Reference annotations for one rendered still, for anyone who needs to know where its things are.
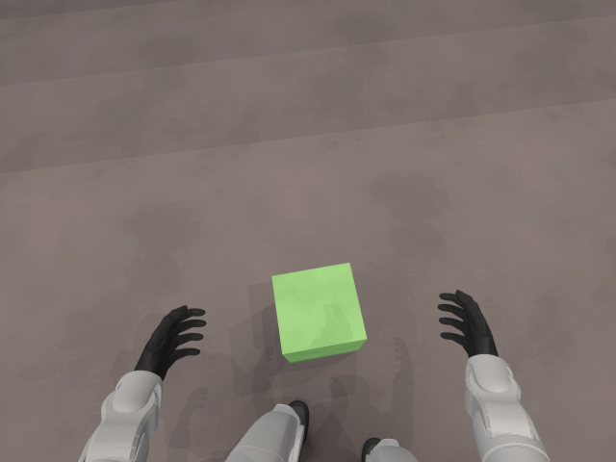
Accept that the right robot hand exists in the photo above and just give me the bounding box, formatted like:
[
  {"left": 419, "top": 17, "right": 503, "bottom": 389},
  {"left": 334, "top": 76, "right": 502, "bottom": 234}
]
[{"left": 438, "top": 290, "right": 499, "bottom": 358}]

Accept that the robot left foot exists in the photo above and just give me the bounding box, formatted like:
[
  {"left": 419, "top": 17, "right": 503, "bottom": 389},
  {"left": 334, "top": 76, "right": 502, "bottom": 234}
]
[{"left": 288, "top": 400, "right": 309, "bottom": 462}]

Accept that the carton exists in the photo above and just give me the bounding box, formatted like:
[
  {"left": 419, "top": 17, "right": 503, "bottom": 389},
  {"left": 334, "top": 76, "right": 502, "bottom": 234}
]
[{"left": 272, "top": 263, "right": 367, "bottom": 363}]

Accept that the robot right forearm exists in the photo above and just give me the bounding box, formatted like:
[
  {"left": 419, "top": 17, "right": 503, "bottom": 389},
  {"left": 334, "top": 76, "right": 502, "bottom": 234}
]
[{"left": 464, "top": 354, "right": 551, "bottom": 462}]

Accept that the left robot shin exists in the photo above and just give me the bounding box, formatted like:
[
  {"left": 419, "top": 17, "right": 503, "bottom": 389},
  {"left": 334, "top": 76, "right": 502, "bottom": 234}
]
[{"left": 272, "top": 404, "right": 299, "bottom": 420}]

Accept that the left robot hand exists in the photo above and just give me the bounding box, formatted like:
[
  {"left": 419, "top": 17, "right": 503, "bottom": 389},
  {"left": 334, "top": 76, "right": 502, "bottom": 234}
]
[{"left": 134, "top": 305, "right": 206, "bottom": 381}]

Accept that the robot left forearm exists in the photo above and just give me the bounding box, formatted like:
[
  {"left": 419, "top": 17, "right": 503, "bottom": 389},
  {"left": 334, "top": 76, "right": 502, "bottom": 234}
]
[{"left": 78, "top": 371, "right": 164, "bottom": 462}]

